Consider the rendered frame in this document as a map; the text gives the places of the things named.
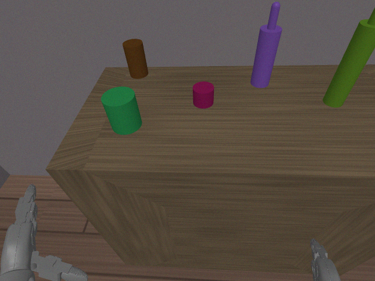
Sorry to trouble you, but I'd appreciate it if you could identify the right robot hand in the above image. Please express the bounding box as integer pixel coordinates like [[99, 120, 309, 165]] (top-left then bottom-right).
[[310, 239, 341, 281]]

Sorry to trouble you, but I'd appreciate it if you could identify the left robot hand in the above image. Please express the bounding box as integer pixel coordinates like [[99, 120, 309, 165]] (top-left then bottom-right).
[[0, 184, 88, 281]]

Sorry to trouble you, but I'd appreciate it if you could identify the left robot arm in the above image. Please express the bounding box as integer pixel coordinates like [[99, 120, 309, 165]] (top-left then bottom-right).
[[0, 269, 35, 281]]

